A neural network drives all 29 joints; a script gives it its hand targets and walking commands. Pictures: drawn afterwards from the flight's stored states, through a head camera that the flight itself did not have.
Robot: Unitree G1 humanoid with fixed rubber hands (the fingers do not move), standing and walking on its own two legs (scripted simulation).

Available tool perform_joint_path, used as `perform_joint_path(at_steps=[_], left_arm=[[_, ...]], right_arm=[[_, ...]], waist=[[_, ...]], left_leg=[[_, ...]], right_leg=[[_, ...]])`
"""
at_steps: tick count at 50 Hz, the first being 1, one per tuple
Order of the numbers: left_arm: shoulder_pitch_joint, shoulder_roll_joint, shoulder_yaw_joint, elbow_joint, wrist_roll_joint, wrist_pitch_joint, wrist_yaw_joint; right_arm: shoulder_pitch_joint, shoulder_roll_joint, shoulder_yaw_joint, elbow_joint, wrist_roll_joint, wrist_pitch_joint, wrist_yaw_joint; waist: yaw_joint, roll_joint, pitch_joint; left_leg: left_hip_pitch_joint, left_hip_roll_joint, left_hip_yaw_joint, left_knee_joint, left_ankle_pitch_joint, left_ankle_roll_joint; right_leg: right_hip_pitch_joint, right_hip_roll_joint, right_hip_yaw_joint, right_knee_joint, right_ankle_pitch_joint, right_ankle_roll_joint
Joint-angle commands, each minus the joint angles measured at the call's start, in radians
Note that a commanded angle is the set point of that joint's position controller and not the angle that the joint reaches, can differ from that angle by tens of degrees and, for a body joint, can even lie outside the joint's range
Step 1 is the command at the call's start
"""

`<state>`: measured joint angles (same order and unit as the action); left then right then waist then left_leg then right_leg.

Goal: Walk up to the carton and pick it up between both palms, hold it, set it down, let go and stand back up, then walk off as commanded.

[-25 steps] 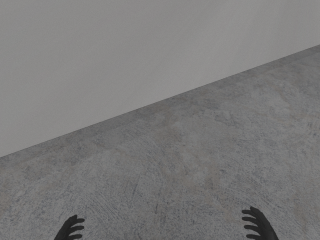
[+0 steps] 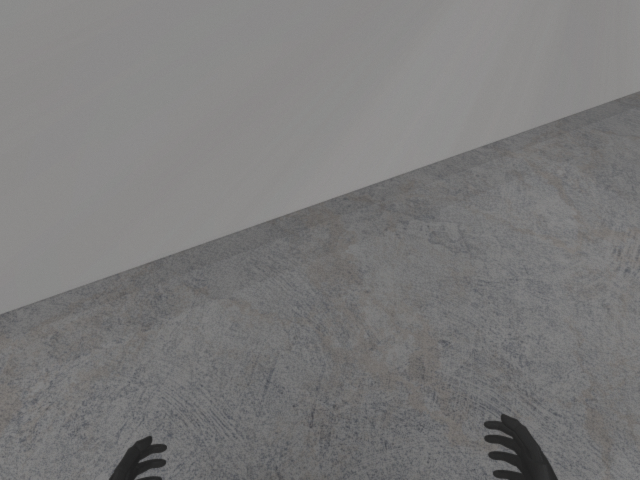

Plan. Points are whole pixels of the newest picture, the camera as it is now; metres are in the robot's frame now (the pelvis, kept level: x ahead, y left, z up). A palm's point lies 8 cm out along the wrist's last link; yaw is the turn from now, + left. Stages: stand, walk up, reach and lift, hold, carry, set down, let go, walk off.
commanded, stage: walk up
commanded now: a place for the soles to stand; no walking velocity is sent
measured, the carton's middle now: out of the picture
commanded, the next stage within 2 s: none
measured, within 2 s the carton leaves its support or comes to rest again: neither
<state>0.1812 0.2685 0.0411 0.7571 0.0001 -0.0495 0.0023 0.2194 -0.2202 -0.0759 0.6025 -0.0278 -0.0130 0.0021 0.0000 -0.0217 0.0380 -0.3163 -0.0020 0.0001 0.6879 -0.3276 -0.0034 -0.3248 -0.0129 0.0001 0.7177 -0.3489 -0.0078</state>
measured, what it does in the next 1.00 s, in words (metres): steps to the right, turning right: right foot, then left foot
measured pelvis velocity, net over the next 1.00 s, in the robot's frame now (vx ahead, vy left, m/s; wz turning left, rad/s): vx -0.15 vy -0.15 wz -0.60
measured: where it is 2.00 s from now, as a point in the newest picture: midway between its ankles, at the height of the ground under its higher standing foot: outside the picture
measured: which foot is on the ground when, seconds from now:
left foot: down 0.00-0.30, up 0.32-0.56, down 0.58-1.00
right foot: down 0.00-0.04, up 0.06-0.28, down 0.30-0.60, up 0.62-0.94, down 0.96-1.00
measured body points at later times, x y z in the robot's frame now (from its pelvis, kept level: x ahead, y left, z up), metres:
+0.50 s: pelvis -0.06 -0.09 +0.00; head -0.03 -0.10 +0.45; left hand +0.13 +0.17 -0.10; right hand +0.00 -0.42 -0.08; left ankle -0.02 +0.00 -0.68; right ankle +0.00 -0.18 -0.72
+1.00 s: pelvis -0.15 -0.15 +0.00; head -0.12 -0.18 +0.44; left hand +0.11 +0.04 -0.11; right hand -0.21 -0.49 -0.09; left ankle -0.04 -0.06 -0.72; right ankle -0.20 -0.26 -0.72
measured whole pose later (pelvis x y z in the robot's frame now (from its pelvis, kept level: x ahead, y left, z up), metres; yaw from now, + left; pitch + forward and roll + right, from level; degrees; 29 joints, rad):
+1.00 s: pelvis -0.15 -0.15 +0.00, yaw -35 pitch -1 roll +3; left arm 0.26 0.35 0.10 0.68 0.01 0.09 -0.15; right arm 0.23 -0.34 -0.14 0.62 -0.03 -0.02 -0.04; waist 0.00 -0.04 0.11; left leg -0.33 0.15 0.32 0.69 -0.31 0.00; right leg -0.38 -0.08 0.01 0.79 -0.41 0.00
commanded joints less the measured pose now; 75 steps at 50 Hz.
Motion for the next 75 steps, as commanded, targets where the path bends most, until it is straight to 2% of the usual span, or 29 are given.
perform_joint_path(at_steps=[1, 3, 11, 13, 14, 15, 16, 18, 19, 23, 26, 27, 28, 29, 31, 34, 36, 42, 47, 48, 50, 53, 57, 62, 64, 66, 67, 70, 75], left_arm=[[-0.069, 0.266, 0.095, -0.224, 0.086, 0.078, -0.076], [-0.062, 0.274, 0.109, -0.227, 0.091, 0.111, -0.082], [0.040, 0.297, 0.145, -0.185, 0.063, 0.119, -0.135], [0.195, 0.343, 0.168, -0.105, 0.077, 0.112, -0.115], [0.155, 0.421, 0.182, -0.118, 0.092, 0.099, -0.106], [0.086, 0.438, 0.169, -0.163, 0.097, 0.105, -0.104], [0.017, 0.439, 0.166, -0.185, 0.095, 0.111, -0.106], [-0.056, 0.376, 0.154, -0.207, 0.085, 0.119, -0.098], [-0.075, 0.367, 0.153, -0.214, 0.097, 0.121, -0.104], [-0.026, 0.338, 0.155, -0.244, 0.087, 0.119, -0.103], [-0.093, 0.290, 0.115, -0.282, 0.088, 0.132, -0.114], [-0.152, 0.298, 0.107, -0.297, 0.086, 0.126, -0.119], [-0.115, 0.242, 0.091, -0.301, 0.068, 0.122, -0.125], [-0.036, 0.181, 0.098, -0.267, 0.070, 0.122, -0.121], [0.021, 0.287, 0.119, -0.214, 0.109, 0.142, -0.116], [0.022, 0.328, 0.112, -0.194, 0.103, 0.143, -0.146], [0.058, 0.304, 0.106, -0.185, 0.084, 0.134, -0.151], [-0.021, 0.319, 0.118, -0.200, 0.083, 0.130, -0.157], [0.182, 0.305, 0.138, -0.154, 0.069, 0.122, -0.134], [0.225, 0.333, 0.150, -0.124, 0.081, 0.107, -0.121], [0.186, 0.438, 0.161, -0.154, 0.075, 0.105, -0.109], [0.172, 0.369, 0.141, -0.189, 0.064, 0.111, -0.103], [0.079, 0.326, 0.128, -0.233, 0.063, 0.103, -0.100], [0.085, 0.340, 0.127, -0.260, 0.072, 0.103, -0.115], [-0.060, 0.300, 0.104, -0.293, 0.060, 0.100, -0.122], [0.049, 0.200, 0.099, -0.237, 0.045, 0.116, -0.114], [0.063, 0.270, 0.106, -0.236, 0.075, 0.132, -0.113], [0.077, 0.363, 0.117, -0.183, 0.091, 0.116, -0.140], [0.037, 0.331, 0.121, -0.181, 0.064, 0.111, -0.151]], right_arm=[[0.138, -0.454, -0.121, 0.015, 0.017, -0.022, -0.049], [0.107, -0.458, -0.135, 0.008, -0.002, -0.031, -0.061], [-0.159, -0.478, -0.126, -0.006, -0.010, -0.038, -0.067], [-0.203, -0.398, -0.101, -0.015, -0.007, -0.017, -0.060], [-0.104, -0.301, -0.053, -0.007, 0.014, 0.003, -0.048], [-0.101, -0.268, -0.040, -0.021, 0.010, 0.014, -0.058], [-0.068, -0.325, -0.047, -0.002, 0.012, 0.009, -0.057], [-0.049, -0.385, -0.065, 0.022, 0.020, 0.012, -0.047], [0.020, -0.375, -0.066, 0.027, 0.030, 0.010, -0.048], [0.167, -0.337, -0.076, 0.091, 0.028, 0.008, -0.058], [0.242, -0.379, -0.089, 0.092, 0.012, 0.001, -0.076], [0.316, -0.363, -0.097, 0.104, 0.017, -0.004, -0.083], [0.297, -0.390, -0.104, 0.088, 0.003, -0.014, -0.087], [0.241, -0.449, -0.130, 0.068, -0.007, -0.006, -0.090], [0.090, -0.481, -0.129, 0.006, -0.006, -0.017, -0.092], [0.021, -0.416, -0.119, -0.018, -0.015, -0.034, -0.091], [0.073, -0.420, -0.120, -0.008, -0.001, -0.037, -0.087], [0.092, -0.470, -0.153, -0.014, -0.008, -0.048, -0.062], [0.023, -0.485, -0.162, 0.009, -0.023, -0.030, -0.036], [0.048, -0.408, -0.135, 0.008, -0.005, -0.020, -0.034], [-0.021, -0.318, -0.095, -0.050, 0.018, -0.025, -0.026], [-0.076, -0.363, -0.090, -0.018, 0.022, -0.047, -0.032], [0.034, -0.356, -0.091, 0.020, 0.018, -0.044, -0.045], [0.042, -0.370, -0.102, 0.016, 0.033, -0.063, -0.057], [0.191, -0.372, -0.109, 0.051, 0.032, -0.069, -0.072], [0.196, -0.496, -0.149, 0.030, 0.002, -0.055, -0.076], [0.184, -0.524, -0.170, 0.016, 0.005, -0.060, -0.081], [-0.001, -0.417, -0.126, -0.028, 0.017, -0.072, -0.070], [0.074, -0.449, -0.155, -0.028, -0.007, -0.081, -0.038]], waist=[[-0.051, 0.188, -0.061], [-0.034, 0.059, -0.069], [0.062, 0.241, -0.079], [0.167, 0.007, -0.098], [0.132, -0.305, -0.028], [0.101, -0.376, 0.034], [0.075, -0.322, 0.038], [0.048, -0.176, 0.074], [0.024, -0.271, 0.096], [0.006, -0.114, -0.069], [-0.028, -0.148, -0.099], [-0.075, -0.105, -0.114], [-0.080, 0.115, -0.162], [-0.051, 0.296, -0.172], [0.026, 0.212, -0.140], [0.059, 0.076, -0.061], [0.040, 0.110, -0.037], [-0.023, 0.102, -0.075], [0.077, 0.093, -0.168], [0.097, -0.082, -0.138], [0.100, -0.403, -0.003], [0.095, -0.170, 0.036], [0.023, -0.207, 0.053], [0.020, -0.087, -0.022], [-0.073, -0.080, -0.082], [-0.076, 0.247, -0.153], [-0.058, 0.162, -0.095], [0.012, 0.009, -0.036], [-0.034, 0.126, -0.062]], left_leg=[[0.305, 0.441, -0.268, -0.188, 0.581, 0.317], [0.257, 0.513, -0.290, -0.208, 0.634, 0.366], [0.012, 0.391, -0.027, -0.127, 0.262, 0.195], [-0.208, 0.183, 0.161, 0.208, 0.025, 0.078], [-0.403, -0.005, 0.228, 0.388, -0.320, 0.038], [-0.456, -0.039, 0.154, 0.498, -0.381, 0.002], [-0.354, -0.023, 0.068, 0.467, -0.350, 0.016], [-0.265, 0.004, 0.048, 0.435, -0.218, 0.034], [-0.260, 0.007, 0.069, 0.382, -0.181, 0.019], [-0.085, -0.018, 0.055, 0.208, -0.158, 0.038], [0.222, -0.053, 0.055, -0.119, -0.138, 0.071], [0.349, 0.006, 0.045, -0.325, -0.019, 0.098], [0.488, 0.112, -0.114, -0.474, 0.080, 0.103], [0.514, 0.359, -0.309, -0.396, 0.092, 0.096], [0.361, 0.476, -0.279, -0.392, 0.155, 0.140], [0.098, 0.363, -0.095, -0.431, 0.049, 0.113], [0.116, 0.332, -0.025, -0.438, 0.081, 0.037], [0.208, 0.415, 0.025, -0.353, 0.035, 0.154], [0.134, 0.325, 0.221, -0.047, 0.137, 0.117], [0.046, 0.234, 0.266, 0.123, 0.046, 0.085], [-0.406, -0.051, 0.218, 0.311, -0.362, -0.028], [-0.366, -0.002, 0.087, 0.329, -0.310, 0.009], [-0.255, -0.014, 0.070, 0.235, -0.178, 0.004], [0.039, 0.008, -0.051, -0.038, -0.125, 0.044], [0.349, 0.020, -0.014, -0.347, 0.119, 0.048], [0.612, 0.419, -0.339, -0.389, 0.120, 0.186], [0.459, 0.565, -0.344, -0.413, -0.011, 0.221], [0.319, 0.451, -0.155, -0.427, 0.023, 0.120], [0.347, 0.396, 0.033, -0.340, 0.127, 0.171]], right_leg=[[-0.366, 0.020, 0.010, 0.260, -0.011, -0.012], [-0.320, -0.052, 0.071, 0.436, -0.242, 0.005], [-0.048, -0.144, 0.084, 0.032, -0.040, -0.034], [0.244, -0.060, 0.097, -0.212, 0.100, -0.053], [0.258, -0.145, 0.360, -0.364, 0.242, -0.117], [0.132, -0.190, 0.535, -0.455, 0.194, -0.137], [0.035, -0.239, 0.626, -0.540, 0.044, -0.201], [-0.068, -0.137, 0.557, -0.545, -0.062, -0.143], [-0.074, -0.091, 0.482, -0.483, -0.047, -0.158], [0.036, -0.097, 0.475, -0.472, 0.196, -0.118], [-0.136, -0.044, 0.434, -0.526, 0.180, -0.039], [-0.201, -0.022, 0.365, -0.429, 0.225, -0.024], [-0.273, 0.053, 0.281, -0.207, 0.072, -0.007], [-0.379, 0.120, 0.140, 0.056, -0.058, -0.005], [-0.423, 0.009, 0.158, 0.231, -0.046, 0.026], [-0.242, -0.025, 0.129, 0.386, 0.067, 0.012], [-0.253, -0.044, 0.104, 0.307, 0.132, 0.018], [-0.260, -0.122, 0.040, 0.174, -0.049, 0.011], [0.051, -0.060, -0.060, -0.174, -0.061, -0.069], [0.130, -0.013, -0.008, -0.288, -0.005, -0.105], [0.240, -0.205, 0.575, -0.434, 0.188, -0.273], [0.173, -0.191, 0.634, -0.428, 0.234, -0.281], [0.124, -0.118, 0.489, -0.421, 0.312, -0.227], [0.015, -0.170, 0.632, -0.423, 0.189, -0.205], [-0.113, -0.020, 0.412, -0.279, 0.263, -0.107], [-0.432, 0.117, 0.133, 0.209, -0.130, 0.021], [-0.461, 0.022, 0.126, 0.330, -0.114, 0.031], [-0.335, -0.071, 0.107, 0.358, 0.001, 0.020], [-0.280, -0.122, 0.035, 0.219, -0.023, 0.019]])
